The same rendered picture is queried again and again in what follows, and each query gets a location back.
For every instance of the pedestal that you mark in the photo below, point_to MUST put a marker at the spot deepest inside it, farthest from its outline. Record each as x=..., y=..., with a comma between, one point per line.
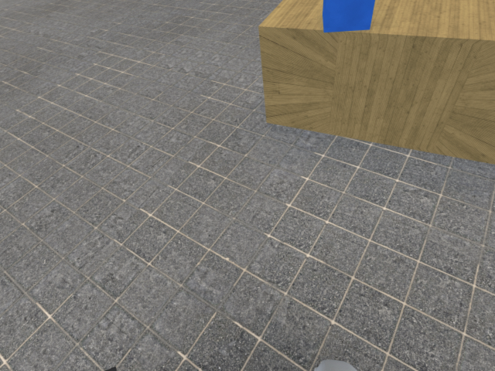
x=422, y=77

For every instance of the carton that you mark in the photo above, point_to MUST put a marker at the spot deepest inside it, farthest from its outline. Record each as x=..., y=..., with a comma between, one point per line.
x=347, y=15

